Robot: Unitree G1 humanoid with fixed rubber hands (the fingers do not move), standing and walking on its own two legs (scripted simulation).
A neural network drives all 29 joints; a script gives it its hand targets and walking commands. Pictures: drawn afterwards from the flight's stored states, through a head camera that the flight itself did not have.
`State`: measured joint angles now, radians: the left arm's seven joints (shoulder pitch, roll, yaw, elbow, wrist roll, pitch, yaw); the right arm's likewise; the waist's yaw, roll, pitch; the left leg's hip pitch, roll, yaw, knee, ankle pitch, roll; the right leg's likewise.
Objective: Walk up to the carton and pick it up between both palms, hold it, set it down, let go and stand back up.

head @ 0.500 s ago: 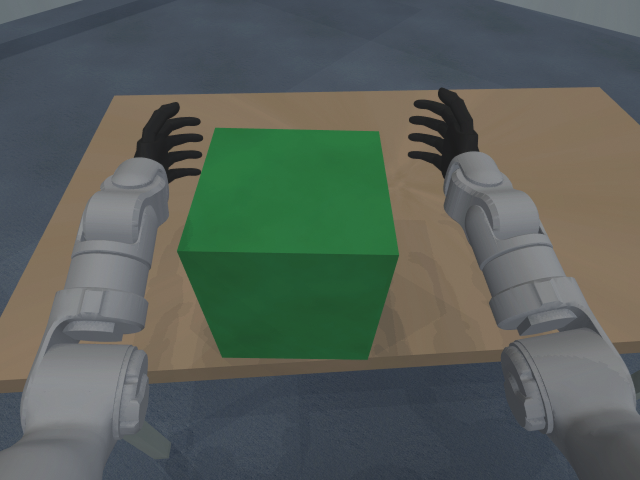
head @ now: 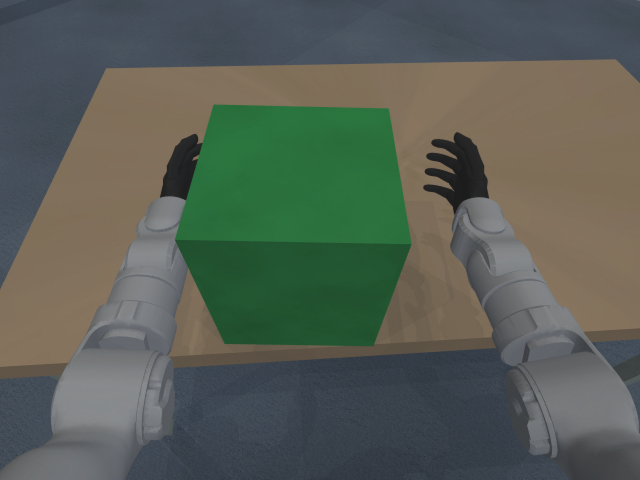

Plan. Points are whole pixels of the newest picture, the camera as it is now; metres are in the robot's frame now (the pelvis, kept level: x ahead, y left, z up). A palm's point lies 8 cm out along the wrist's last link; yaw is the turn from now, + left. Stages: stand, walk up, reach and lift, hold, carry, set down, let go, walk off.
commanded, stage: reach and lift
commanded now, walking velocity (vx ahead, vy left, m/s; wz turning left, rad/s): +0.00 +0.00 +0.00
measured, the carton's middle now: (300, 235) +0.41 +0.05 +0.06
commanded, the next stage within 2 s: none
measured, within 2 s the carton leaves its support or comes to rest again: neither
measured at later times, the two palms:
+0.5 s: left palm (204, 200) +0.44 +0.17 +0.09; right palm (440, 196) +0.44 -0.13 +0.11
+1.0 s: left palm (205, 205) +0.44 +0.17 +0.09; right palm (445, 203) +0.43 -0.14 +0.10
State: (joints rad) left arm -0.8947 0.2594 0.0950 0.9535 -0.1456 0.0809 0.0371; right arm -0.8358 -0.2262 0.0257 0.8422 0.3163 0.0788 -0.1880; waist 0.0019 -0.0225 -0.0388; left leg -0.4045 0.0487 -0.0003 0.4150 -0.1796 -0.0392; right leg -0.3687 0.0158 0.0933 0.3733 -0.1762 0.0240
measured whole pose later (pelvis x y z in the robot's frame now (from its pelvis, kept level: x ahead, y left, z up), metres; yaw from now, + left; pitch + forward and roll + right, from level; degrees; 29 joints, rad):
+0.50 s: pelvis +0.00 +0.00 +0.00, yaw +0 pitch +12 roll -1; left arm -0.89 0.08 0.33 0.96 -0.01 0.01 0.01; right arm -0.84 -0.03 -0.25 0.85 0.02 0.02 -0.16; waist 0.01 -0.02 -0.09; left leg -0.45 0.05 0.00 0.42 -0.18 -0.03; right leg -0.40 0.02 0.09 0.35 -0.16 0.03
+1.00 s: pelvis +0.00 +0.01 +0.00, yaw +0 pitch +10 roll -1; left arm -0.89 0.02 0.43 0.96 0.14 -0.02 -0.02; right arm -0.82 0.03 -0.45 0.85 -0.20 -0.07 -0.09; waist 0.02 -0.02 -0.06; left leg -0.41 0.05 0.00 0.41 -0.18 -0.03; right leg -0.35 0.01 0.09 0.32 -0.15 0.03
